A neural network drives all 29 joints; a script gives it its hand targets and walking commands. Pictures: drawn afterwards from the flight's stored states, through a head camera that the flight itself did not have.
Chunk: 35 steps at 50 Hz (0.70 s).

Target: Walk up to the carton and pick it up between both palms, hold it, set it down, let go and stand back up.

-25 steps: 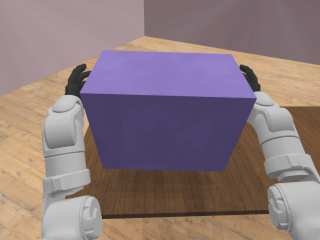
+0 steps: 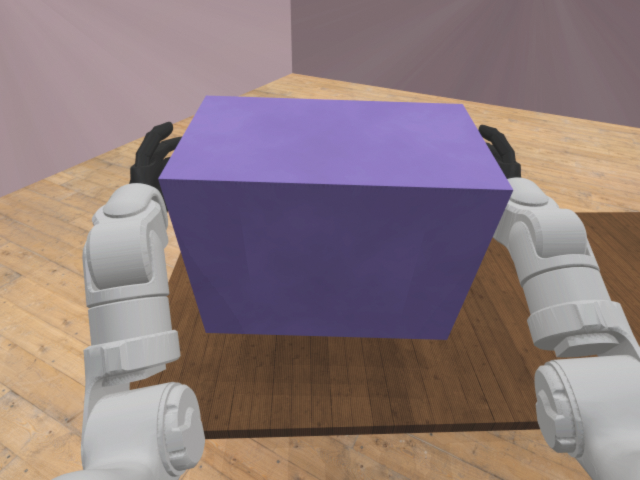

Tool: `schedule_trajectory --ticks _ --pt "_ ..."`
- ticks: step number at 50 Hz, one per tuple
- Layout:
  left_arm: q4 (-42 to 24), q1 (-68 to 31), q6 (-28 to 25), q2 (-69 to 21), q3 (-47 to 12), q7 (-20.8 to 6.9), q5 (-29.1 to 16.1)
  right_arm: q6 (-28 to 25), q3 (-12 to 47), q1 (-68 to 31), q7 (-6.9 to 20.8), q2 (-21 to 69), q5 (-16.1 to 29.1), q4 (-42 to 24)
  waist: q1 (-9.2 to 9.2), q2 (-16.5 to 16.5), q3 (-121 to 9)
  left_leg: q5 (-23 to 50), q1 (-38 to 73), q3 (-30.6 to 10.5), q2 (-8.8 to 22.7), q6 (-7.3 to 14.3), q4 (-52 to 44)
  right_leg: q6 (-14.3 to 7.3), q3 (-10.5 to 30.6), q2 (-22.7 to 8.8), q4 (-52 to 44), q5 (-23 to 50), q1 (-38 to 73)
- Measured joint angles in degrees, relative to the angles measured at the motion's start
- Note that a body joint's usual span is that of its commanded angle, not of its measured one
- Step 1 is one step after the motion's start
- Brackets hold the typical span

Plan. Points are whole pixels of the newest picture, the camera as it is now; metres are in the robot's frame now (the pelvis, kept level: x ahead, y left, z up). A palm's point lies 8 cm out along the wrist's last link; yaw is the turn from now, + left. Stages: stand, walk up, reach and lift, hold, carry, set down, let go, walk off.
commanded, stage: hold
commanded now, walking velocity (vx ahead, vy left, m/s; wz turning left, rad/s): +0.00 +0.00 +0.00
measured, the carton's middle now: (330, 221) +0.37 +0.00 +0.20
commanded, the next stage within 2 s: none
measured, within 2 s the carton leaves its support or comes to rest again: neither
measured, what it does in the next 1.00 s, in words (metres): stands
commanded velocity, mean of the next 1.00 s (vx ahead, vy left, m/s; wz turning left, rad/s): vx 0.00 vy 0.00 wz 0.00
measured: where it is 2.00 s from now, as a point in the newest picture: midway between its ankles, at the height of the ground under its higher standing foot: outside the picture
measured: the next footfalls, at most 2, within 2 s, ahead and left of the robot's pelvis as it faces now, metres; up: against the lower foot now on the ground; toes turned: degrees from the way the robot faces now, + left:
none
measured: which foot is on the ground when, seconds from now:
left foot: down 0.00-1.00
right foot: down 0.00-1.00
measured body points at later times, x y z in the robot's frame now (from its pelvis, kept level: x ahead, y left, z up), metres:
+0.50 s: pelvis +0.00 +0.00 +0.00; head -0.08 +0.02 +0.44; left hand +0.36 +0.20 +0.25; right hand +0.38 -0.20 +0.25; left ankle +0.01 +0.14 -0.75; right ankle +0.00 -0.12 -0.75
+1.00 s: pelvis +0.00 +0.00 +0.00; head -0.08 +0.02 +0.44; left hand +0.36 +0.20 +0.26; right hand +0.38 -0.20 +0.25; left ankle +0.01 +0.14 -0.75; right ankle +0.00 -0.12 -0.75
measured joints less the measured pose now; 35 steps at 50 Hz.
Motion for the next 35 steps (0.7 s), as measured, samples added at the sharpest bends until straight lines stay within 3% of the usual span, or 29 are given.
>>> schedule_trajectory --ticks 22,35 --pt "-1.1 1.3 -0.2 -0.3 -0.3 0.1 0.1 -0.2 0.5 1.1 -0.2 -0.1 0.9 -0.7 -0.26 -0.3 0.1 -0.1 0.2 0.0 0.2 -0.2 0.2 -0.1 0.0 0.2 -0.1 0.1 0.3" --pt "1.3 -0.2 -0.7 0.5 -0.3 0.2 -0.4 -0.3 0.5 -0.4 0.0 -0.1 0.3 1.2 -0.02 -0.2 -0.3 0.3 -0.4 -0.4 0.2 -0.2 0.1 -0.3 -0.3 0.2 0.3 0.2 -0.4"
